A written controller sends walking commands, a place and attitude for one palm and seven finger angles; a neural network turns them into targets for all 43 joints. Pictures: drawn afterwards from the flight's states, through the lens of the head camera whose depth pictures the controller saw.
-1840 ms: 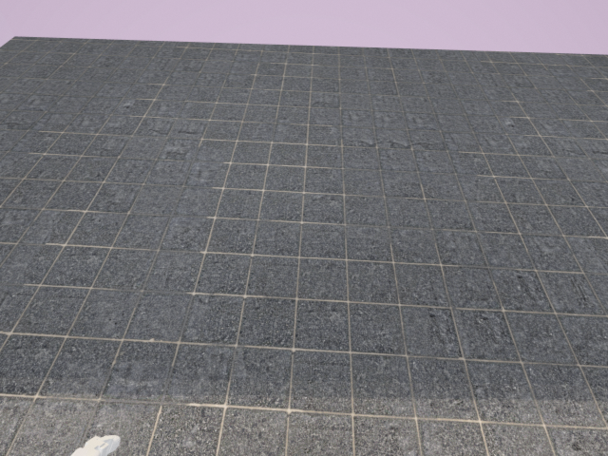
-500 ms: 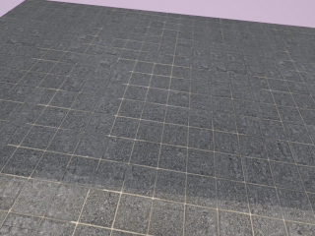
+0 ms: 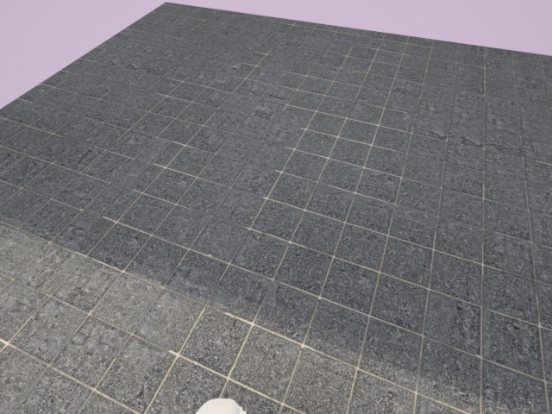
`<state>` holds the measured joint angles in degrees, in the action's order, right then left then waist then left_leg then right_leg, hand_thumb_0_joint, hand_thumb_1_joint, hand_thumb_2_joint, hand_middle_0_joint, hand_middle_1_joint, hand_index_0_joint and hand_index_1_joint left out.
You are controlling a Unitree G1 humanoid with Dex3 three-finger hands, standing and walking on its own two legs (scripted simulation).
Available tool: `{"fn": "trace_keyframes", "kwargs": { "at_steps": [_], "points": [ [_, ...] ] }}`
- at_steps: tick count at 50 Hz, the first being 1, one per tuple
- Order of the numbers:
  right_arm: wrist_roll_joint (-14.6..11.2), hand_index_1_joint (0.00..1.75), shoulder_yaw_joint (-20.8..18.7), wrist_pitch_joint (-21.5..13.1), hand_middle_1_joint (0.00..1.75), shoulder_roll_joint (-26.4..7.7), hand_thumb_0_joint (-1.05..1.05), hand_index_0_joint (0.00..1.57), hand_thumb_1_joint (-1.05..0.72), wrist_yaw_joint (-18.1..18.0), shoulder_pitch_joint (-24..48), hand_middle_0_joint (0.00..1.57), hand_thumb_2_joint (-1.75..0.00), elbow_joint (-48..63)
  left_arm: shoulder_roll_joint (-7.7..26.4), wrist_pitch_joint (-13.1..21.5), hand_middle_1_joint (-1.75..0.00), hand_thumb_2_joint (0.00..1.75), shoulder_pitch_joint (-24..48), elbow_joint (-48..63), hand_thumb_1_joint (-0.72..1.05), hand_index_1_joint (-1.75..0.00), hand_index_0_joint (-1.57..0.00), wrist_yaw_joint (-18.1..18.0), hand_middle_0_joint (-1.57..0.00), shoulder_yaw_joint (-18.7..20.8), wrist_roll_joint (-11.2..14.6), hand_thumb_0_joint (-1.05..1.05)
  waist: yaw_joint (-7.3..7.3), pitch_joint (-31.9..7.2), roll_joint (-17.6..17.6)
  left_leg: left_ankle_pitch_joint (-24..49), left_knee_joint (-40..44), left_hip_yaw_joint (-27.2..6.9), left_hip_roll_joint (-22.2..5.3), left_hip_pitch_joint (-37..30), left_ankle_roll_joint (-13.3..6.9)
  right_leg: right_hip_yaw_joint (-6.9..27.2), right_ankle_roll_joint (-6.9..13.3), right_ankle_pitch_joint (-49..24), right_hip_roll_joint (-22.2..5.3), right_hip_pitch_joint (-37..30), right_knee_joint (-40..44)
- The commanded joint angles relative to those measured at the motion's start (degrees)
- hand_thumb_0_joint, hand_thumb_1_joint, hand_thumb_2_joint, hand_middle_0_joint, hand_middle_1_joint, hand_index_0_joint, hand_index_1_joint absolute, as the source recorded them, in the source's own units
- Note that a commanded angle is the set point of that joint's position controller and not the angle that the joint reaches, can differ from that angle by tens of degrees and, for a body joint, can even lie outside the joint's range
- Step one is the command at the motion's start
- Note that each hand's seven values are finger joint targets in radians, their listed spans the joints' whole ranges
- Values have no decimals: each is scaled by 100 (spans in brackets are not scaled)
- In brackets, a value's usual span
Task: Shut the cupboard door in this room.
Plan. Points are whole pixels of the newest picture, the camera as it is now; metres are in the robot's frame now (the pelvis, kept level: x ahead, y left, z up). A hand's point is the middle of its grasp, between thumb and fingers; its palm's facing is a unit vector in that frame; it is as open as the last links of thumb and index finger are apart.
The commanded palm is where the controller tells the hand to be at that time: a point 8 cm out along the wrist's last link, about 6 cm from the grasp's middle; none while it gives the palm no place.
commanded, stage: turn or walk to find it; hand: left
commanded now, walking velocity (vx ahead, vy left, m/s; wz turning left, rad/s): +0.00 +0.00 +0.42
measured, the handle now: out of the picture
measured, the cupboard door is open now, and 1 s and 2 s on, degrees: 100 100 100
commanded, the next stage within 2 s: stand and wait in 1.68 s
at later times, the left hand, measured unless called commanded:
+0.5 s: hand out of the picture +0.02 +0.25 -0.16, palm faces +0.24 -0.94 -0.26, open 7.4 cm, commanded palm none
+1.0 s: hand out of the picture -0.09 +0.23 -0.19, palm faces +0.46 -0.86 -0.22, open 7.4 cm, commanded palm none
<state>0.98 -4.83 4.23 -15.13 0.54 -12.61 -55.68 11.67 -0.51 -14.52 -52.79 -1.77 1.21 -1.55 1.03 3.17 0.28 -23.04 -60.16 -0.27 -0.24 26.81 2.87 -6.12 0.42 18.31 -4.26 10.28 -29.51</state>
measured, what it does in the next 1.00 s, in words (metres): steps on the spot, turning left: left foot, then right foot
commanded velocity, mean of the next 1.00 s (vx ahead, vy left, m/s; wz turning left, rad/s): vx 0.00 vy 0.00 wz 0.42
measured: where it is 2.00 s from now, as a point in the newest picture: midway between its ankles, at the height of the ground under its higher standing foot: outside the picture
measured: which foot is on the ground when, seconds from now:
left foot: up 0.00-0.12, down 0.14-0.58, up 0.60-0.96, down 0.98-1.00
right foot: down 0.00-0.16, up 0.18-0.56, down 0.58-0.98, up 1.00-1.00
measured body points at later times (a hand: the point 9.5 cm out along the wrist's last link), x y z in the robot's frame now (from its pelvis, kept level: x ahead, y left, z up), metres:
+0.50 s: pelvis -0.02 +0.03 +0.00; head +0.01 +0.04 +0.45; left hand +0.01 +0.30 -0.14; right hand +0.10 -0.19 -0.14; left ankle -0.02 +0.14 -0.74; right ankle +0.00 -0.11 -0.70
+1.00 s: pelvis -0.04 +0.03 -0.02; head -0.02 +0.07 +0.43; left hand -0.12 +0.27 -0.17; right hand +0.14 -0.17 -0.15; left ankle -0.09 +0.13 -0.74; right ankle +0.01 -0.10 -0.74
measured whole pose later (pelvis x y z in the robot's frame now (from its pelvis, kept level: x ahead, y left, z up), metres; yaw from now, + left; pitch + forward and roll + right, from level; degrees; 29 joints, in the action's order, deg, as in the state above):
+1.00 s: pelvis -0.04 +0.03 -0.02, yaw +26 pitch +0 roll +0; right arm 0.8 -3.3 2.5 -12.6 0.8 -10.3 -55.4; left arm 13.2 -1.8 -15.0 -54.2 -1.3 2.8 -1.2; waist -0.3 4.5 3.0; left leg -19.0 -34.6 4.1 -1.1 15.4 0.1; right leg -11.3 -2.4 21.6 -8.5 15.8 -38.6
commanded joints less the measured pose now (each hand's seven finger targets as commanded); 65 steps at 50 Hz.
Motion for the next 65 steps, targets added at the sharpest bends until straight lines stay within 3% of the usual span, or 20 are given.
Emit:
{"fn": "trace_keyframes", "kwargs": {
  "at_steps": [1,4,6,7,8,9,13,26,27,28,29,30,34,43,47,48,49,50,56,65],
  "points": [
    [-52,30,53,-162,30,-168,0,20,-90,28,608,20,-90,527,1303,78,-30,90,-488,184,90,-30,-20,-54,-20,358,-40,0,-340,-215,1017,-276,1119,326,-29,-41,20,803,831,-3330,-1437,-460,574],
    [-71,30,71,-233,30,-204,0,20,-90,10,420,20,-90,482,1369,40,-30,90,-424,141,90,-30,-20,-52,-20,404,-42,0,-245,-414,1136,52,2302,540,36,-754,-66,620,623,-3587,-1421,-413,133],
    [-36,30,25,-321,30,-487,0,20,-90,4,-82,20,-90,355,1268,4,-30,90,-291,172,90,-30,-20,-27,-20,397,45,0,56,-771,541,1590,3726,348,-160,-2029,-219,126,135,-3015,-1125,100,-873],
    [18,30,-97,-378,30,-1082,0,20,-90,-15,-271,20,-90,355,918,-32,-30,90,-392,334,90,-30,-20,10,-20,359,87,0,108,-1005,-1031,3509,3877,-1308,-1545,-3063,-768,-259,-294,-576,-449,1519,-2005],
    [-52,30,-154,-330,30,-1360,0,20,-90,-22,-513,20,-90,339,694,-56,-30,90,-173,510,90,-30,-20,3,-20,232,24,0,175,-931,-1527,5189,3809,-1800,-2300,-2966,-1342,-15,-418,1894,-178,2007,-2874],
    [-32,30,-145,-367,30,-1216,0,20,-90,-112,-648,20,-90,210,725,-140,-30,90,171,481,90,-30,-20,-44,-20,247,35,0,327,-954,-1341,5030,3831,-1828,-2145,-2658,-1465,437,-423,1817,-148,2045,-3295],
    [-5,30,10,-394,30,-798,0,20,-90,-182,184,20,-90,436,724,-139,-30,90,113,209,90,-30,-20,79,-20,313,66,0,-48,-452,-875,3859,3931,-1079,-1343,-1929,-1235,498,-459,722,-174,1887,-3438],
    [38,30,-129,-289,30,-805,0,20,-90,-118,134,20,-90,536,545,-48,-30,90,-98,373,90,-30,-20,18,-20,308,114,0,-146,-535,-839,2948,3629,-1801,-1004,-1274,-1147,361,-385,17,310,317,-369],
    [3,30,-123,-286,30,-732,0,20,-90,-102,172,20,-90,563,618,1,-30,90,-302,336,90,-30,-20,-2,-20,325,106,0,-266,-622,-595,2574,3323,-1708,-817,-928,-949,400,-372,-551,221,-271,432],
    [-54,30,-100,-291,30,-469,0,20,-90,-66,60,20,-90,596,959,79,-30,90,-390,347,90,-30,-20,-33,-20,384,45,0,-288,-676,256,1645,2592,-1282,-373,-204,-592,1108,-180,-757,-508,-994,1088],
    [-52,30,-27,-305,30,-91,0,20,-90,-45,12,20,-90,752,1462,122,-30,90,-435,379,90,-30,-20,-62,-20,479,-29,0,-311,-564,1795,-592,1260,-267,489,756,-171,2641,471,-1481,-2029,-1166,1373],
    [22,30,-123,-224,30,-402,0,20,-90,-68,153,20,-90,744,1459,85,-30,90,-423,450,90,-30,-20,-53,-20,458,29,0,-393,-529,1420,-985,249,-510,253,531,-187,2524,837,-1299,-2289,-346,1413],
    [40,30,-117,-112,30,-266,0,20,-90,55,-91,20,-90,371,886,100,-30,90,458,609,90,-30,-20,-49,-20,316,15,0,64,16,759,159,-910,-254,-58,417,-56,1116,638,-1147,-1295,381,1285],
    [-51,30,48,-179,30,-80,0,20,-90,36,520,20,-90,436,1211,66,-30,90,-334,180,90,-30,-20,-38,-20,422,-40,0,-381,-311,1083,-394,1384,395,-88,-265,20,616,806,-3048,-1538,-460,641],
    [-36,30,47,-252,30,-198,0,20,-90,3,-50,20,-90,310,1230,-10,-30,90,-82,152,90,-30,-20,-21,-20,458,15,0,-30,-507,922,760,3088,576,-82,-1465,-106,163,342,-2481,-1403,71,-35],
    [-26,30,0,-312,30,-471,0,20,-90,18,-256,20,-90,270,1051,-54,-30,90,-116,190,90,-30,-20,-3,-20,426,60,0,70,-669,67,1522,3758,82,-474,-2233,-233,-111,37,-1651,-1127,692,-834],
    [24,30,-124,-357,30,-1061,0,20,-90,-5,-440,20,-90,316,642,-89,-30,90,-196,395,90,-30,-20,41,-20,366,91,0,118,-680,-1757,3323,4044,-1830,-1946,-2720,-883,-429,-426,1035,-352,2034,-2016],
    [18,30,-175,-319,30,-1259,0,20,-90,-57,-645,20,-90,249,634,-136,-30,90,184,516,90,-30,-20,24,-20,288,37,0,293,-572,-1507,3669,4183,-2088,-2399,-2259,-1416,38,-417,1895,-204,2069,-2942],
    [2,30,5,-426,30,-676,0,20,-90,-193,35,20,-90,397,646,-153,-30,90,139,122,90,-30,-20,98,-20,361,54,0,-42,-448,-794,3466,4136,-1014,-1289,-1924,-1160,486,-484,467,-186,1936,-3400],
    [56,30,-93,-336,30,-760,0,20,-90,-156,-111,20,-90,412,468,-140,-30,90,404,375,90,-30,-20,54,-20,309,87,0,76,-441,-840,2898,4098,-1666,-1289,-1856,-1344,463,-466,752,75,1400,-1758]
  ]
}}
